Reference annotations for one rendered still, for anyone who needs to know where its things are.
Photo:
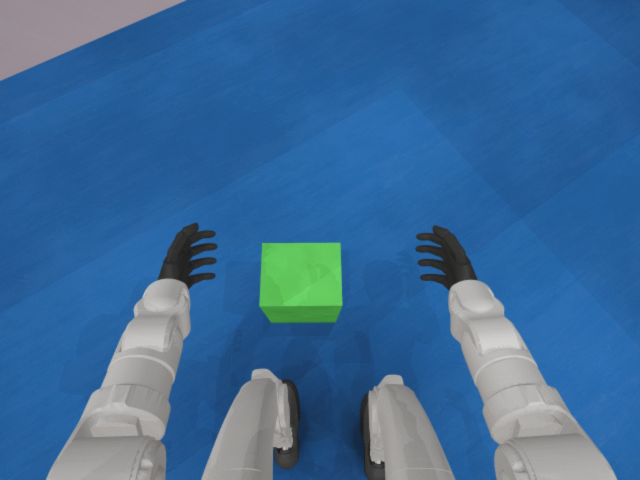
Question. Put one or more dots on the left robot hand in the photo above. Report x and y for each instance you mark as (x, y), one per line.
(177, 264)

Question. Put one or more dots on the right robot hand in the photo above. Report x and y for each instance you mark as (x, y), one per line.
(456, 265)

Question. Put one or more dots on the carton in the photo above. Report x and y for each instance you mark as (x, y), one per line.
(301, 282)

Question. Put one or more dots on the right robot forearm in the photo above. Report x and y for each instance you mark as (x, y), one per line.
(517, 400)

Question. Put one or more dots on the right robot foot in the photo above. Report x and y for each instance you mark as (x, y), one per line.
(373, 470)

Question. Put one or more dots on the robot left upper arm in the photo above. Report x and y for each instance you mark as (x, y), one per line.
(112, 458)

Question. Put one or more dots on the left robot forearm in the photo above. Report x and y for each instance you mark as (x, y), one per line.
(133, 398)

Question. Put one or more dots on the robot left thigh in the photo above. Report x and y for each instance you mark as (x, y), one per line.
(243, 449)

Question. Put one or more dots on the robot right upper arm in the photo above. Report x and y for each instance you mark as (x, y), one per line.
(550, 457)

